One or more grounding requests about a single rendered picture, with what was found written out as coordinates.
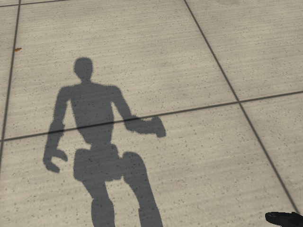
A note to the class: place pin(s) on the robot right hand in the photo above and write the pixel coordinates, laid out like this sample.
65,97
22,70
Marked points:
283,219

